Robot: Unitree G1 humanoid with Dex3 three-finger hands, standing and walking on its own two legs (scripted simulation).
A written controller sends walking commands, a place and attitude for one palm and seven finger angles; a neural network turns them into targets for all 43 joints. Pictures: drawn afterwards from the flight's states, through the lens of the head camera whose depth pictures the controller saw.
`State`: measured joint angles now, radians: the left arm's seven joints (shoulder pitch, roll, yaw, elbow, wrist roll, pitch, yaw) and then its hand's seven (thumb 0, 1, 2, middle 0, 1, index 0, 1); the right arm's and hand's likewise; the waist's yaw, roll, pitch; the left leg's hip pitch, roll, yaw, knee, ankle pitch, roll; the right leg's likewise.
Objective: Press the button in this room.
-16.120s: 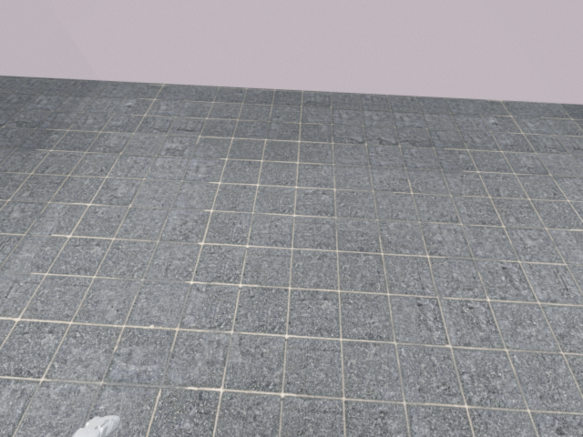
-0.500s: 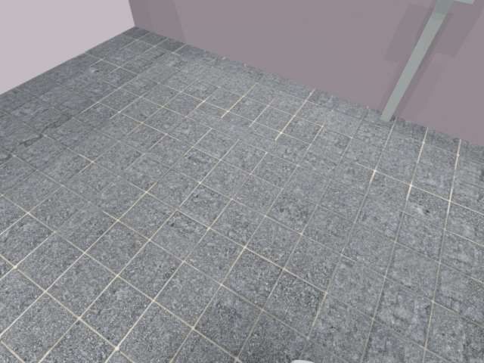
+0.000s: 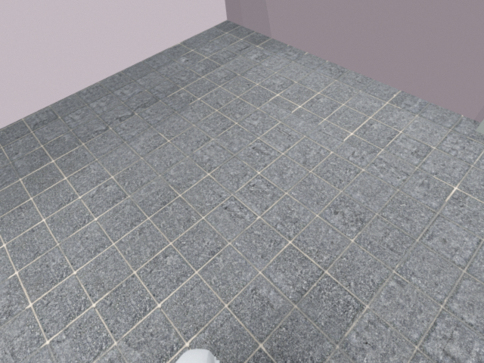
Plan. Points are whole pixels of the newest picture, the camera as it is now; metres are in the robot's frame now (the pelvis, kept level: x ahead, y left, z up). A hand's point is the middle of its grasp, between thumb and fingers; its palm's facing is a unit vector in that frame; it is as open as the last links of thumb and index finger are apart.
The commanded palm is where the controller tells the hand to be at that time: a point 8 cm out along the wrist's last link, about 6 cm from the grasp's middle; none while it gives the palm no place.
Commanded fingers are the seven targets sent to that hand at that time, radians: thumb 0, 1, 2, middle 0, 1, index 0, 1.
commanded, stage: turn or walk to find it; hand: left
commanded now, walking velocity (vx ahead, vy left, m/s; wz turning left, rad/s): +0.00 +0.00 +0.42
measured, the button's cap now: out of the picture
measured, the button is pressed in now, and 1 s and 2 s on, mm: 0 0 0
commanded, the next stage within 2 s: none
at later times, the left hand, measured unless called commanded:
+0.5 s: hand out of the picture +0.01 +0.26 -0.17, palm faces +0.23 -0.94 -0.25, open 7.4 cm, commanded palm none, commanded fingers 0.00 0.90 0.90 -0.20 -0.30 -0.20 -0.30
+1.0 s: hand out of the picture -0.06 +0.20 -0.17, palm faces +0.43 -0.87 -0.24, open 7.3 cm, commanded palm none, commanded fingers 0.00 0.90 0.90 -0.20 -0.30 -0.20 -0.30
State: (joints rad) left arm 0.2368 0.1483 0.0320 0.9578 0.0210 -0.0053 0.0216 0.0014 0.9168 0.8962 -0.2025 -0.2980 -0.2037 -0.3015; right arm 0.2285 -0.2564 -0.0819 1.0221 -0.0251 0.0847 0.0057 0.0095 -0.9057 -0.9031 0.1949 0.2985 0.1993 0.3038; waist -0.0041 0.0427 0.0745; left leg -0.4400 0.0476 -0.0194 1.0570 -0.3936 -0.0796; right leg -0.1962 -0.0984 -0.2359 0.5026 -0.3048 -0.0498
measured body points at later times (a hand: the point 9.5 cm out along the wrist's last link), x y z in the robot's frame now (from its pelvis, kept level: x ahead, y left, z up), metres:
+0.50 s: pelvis -0.02 +0.04 +0.00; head +0.01 +0.05 +0.45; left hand +0.00 +0.31 -0.15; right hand +0.12 -0.18 -0.14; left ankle -0.04 +0.14 -0.74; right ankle +0.00 -0.11 -0.69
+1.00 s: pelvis -0.03 +0.01 +0.00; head +0.00 +0.01 +0.44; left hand -0.09 +0.25 -0.15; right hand +0.11 -0.21 -0.16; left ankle -0.12 +0.13 -0.69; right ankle +0.01 -0.09 -0.74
